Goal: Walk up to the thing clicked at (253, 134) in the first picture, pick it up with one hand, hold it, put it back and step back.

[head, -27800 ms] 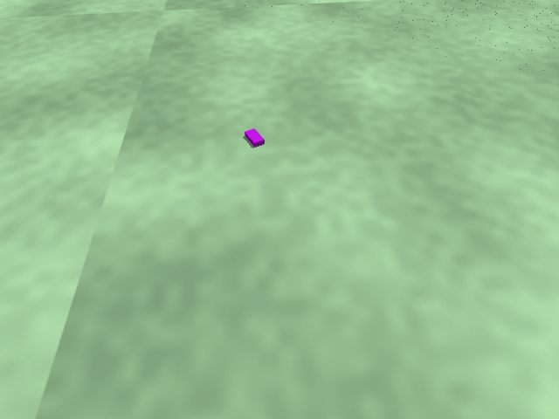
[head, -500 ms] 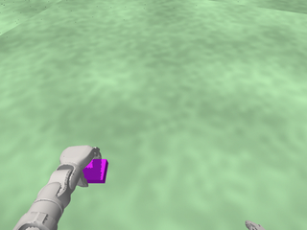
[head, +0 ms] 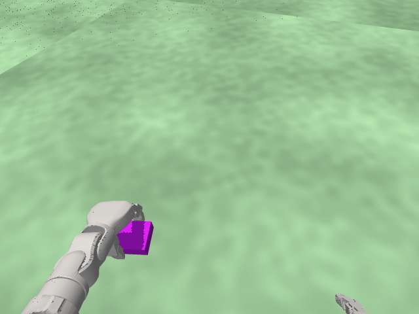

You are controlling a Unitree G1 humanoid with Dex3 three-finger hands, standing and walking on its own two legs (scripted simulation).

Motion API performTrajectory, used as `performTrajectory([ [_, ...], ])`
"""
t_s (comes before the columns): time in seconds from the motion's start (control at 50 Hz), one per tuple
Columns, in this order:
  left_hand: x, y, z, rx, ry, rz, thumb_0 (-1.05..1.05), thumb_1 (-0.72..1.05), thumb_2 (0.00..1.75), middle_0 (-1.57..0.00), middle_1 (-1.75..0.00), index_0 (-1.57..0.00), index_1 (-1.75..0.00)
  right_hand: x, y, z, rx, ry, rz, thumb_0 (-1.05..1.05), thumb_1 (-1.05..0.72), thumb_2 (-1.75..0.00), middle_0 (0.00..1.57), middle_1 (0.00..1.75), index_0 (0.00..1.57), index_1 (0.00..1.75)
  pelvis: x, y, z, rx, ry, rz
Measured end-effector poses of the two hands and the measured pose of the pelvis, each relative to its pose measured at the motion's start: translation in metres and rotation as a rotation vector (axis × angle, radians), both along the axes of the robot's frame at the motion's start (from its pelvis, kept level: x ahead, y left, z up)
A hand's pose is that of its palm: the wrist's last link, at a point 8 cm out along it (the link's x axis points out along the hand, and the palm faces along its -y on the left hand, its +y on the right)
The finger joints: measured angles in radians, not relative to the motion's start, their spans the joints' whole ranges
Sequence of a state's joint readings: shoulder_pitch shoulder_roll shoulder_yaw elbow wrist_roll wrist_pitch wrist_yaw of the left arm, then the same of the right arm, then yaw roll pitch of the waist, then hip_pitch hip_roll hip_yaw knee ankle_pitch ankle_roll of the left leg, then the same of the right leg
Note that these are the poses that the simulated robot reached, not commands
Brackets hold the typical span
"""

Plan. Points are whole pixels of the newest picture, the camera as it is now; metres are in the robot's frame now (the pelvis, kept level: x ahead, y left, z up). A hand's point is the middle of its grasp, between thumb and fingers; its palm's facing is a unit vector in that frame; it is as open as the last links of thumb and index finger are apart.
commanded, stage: hold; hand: left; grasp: from above
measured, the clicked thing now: (121, 236) +0.31 +0.23 -0.08
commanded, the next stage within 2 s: crouch in 1.28 s
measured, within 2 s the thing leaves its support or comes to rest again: neither
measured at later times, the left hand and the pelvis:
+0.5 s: hand (115, 239) +0.28 +0.22 -0.03, palm faces -0.45 -0.04 -0.89, open 9.3 cm; pelvis -0.01 +0.00 +0.01, yaw +0 degrees
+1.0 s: hand (117, 239) +0.28 +0.21 -0.02, palm faces -0.46 -0.04 -0.89, open 9.3 cm; pelvis -0.01 +0.00 +0.01, yaw +0 degrees
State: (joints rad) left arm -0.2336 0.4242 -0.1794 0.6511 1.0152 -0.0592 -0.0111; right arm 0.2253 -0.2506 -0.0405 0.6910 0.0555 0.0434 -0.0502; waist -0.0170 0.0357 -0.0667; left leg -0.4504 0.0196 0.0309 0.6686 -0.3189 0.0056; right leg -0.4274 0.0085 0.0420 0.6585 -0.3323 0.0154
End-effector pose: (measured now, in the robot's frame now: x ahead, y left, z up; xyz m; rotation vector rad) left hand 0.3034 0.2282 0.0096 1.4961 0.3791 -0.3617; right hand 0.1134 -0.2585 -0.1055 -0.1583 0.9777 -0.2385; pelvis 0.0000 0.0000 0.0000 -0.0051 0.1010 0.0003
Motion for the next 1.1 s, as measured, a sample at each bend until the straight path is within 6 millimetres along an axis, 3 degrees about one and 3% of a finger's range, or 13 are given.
performTrajectory([
  [0.76,-0.020,-0.008,0.028,-0.007,-0.007,-0.023,-0.02,0.10,0.38,-0.75,-0.41,-0.80,-0.38,0.006,0.007,0.015,0.019,-0.060,0.017,0.01,-0.90,-0.90,0.20,0.30,0.20,0.30,-0.013,-0.001,0.013,0.008,-0.075,-0.008],
  [1.1,-0.018,-0.011,0.025,-0.014,0.004,-0.028,-0.02,0.10,0.38,-0.75,-0.40,-0.81,-0.38,0.013,0.004,0.018,0.013,-0.049,0.013,0.01,-0.90,-0.90,0.20,0.30,0.20,0.30,-0.009,-0.004,0.015,0.009,-0.073,-0.006],
])
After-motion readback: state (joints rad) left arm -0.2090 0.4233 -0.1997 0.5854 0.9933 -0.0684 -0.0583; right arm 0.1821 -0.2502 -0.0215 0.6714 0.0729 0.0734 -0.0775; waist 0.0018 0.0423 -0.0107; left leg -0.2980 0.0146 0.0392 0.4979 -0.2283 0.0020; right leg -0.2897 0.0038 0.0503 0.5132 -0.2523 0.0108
